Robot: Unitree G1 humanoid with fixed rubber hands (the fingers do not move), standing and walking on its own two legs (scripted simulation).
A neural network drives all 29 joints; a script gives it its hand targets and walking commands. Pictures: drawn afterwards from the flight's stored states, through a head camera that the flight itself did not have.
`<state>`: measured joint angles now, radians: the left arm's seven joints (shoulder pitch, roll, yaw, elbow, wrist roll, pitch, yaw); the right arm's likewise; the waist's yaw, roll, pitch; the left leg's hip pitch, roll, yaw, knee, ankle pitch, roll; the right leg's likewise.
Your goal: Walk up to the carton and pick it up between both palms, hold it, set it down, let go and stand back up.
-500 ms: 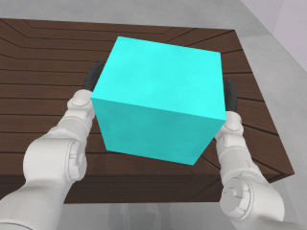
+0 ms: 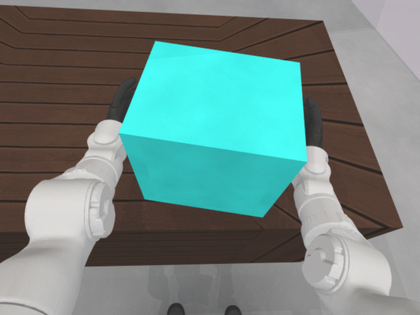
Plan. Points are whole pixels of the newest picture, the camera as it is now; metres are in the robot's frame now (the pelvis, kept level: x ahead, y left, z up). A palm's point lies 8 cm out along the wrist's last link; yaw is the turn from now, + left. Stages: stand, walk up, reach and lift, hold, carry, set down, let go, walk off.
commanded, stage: set down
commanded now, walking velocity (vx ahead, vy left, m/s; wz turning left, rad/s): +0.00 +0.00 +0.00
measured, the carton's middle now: (214, 137) +0.45 -0.01 +0.01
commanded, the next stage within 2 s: none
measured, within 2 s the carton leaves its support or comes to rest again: neither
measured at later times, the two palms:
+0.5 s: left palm (118, 119) +0.47 +0.18 +0.04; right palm (308, 143) +0.41 -0.18 +0.05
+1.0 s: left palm (118, 120) +0.47 +0.18 +0.04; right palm (308, 144) +0.41 -0.18 +0.05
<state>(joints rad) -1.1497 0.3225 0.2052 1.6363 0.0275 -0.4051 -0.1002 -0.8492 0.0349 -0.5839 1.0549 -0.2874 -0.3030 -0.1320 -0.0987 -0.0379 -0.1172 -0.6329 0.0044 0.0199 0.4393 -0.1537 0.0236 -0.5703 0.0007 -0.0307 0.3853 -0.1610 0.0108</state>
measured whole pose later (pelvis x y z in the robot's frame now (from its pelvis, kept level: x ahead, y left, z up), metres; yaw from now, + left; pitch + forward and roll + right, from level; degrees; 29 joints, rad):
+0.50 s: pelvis -0.01 +0.01 +0.00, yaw +0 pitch +21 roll -2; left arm -1.18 0.32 0.26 1.62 0.09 -0.39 -0.09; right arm -0.89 0.05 -0.70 1.06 -0.36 -0.32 -0.10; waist -0.10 -0.04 -0.11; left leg -0.67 0.00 0.03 0.45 -0.14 0.04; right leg -0.60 -0.01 -0.04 0.38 -0.14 0.02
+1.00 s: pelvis -0.01 +0.00 +0.00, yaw +1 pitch +20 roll -1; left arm -1.14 0.32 0.37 1.56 0.18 -0.38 -0.12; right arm -0.86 0.08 -0.75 1.00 -0.42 -0.32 -0.08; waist -0.11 -0.05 -0.09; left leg -0.64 0.00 0.03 0.44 -0.14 0.03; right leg -0.57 -0.01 -0.06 0.38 -0.15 0.02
